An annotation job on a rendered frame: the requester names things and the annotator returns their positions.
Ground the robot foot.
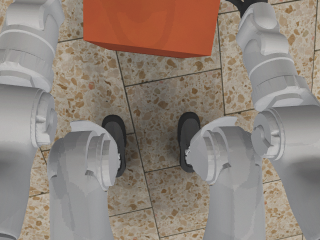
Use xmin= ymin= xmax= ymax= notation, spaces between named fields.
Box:
xmin=101 ymin=114 xmax=127 ymax=178
xmin=177 ymin=112 xmax=201 ymax=173

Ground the robot right upper arm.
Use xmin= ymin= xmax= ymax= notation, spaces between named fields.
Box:
xmin=251 ymin=104 xmax=320 ymax=240

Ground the robot left upper arm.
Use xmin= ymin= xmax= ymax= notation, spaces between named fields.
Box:
xmin=0 ymin=83 xmax=58 ymax=240

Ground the left robot forearm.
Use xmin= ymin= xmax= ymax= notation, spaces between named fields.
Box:
xmin=0 ymin=0 xmax=65 ymax=93

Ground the right robot foot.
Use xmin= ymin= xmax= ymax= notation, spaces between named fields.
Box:
xmin=177 ymin=112 xmax=201 ymax=173

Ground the right robot hand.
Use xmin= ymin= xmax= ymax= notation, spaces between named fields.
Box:
xmin=225 ymin=0 xmax=268 ymax=18

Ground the right robot forearm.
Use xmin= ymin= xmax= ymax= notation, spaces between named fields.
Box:
xmin=235 ymin=2 xmax=320 ymax=112

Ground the carton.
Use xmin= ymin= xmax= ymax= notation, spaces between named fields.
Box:
xmin=83 ymin=0 xmax=221 ymax=59

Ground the left robot foot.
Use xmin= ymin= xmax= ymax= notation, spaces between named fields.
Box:
xmin=101 ymin=114 xmax=127 ymax=178

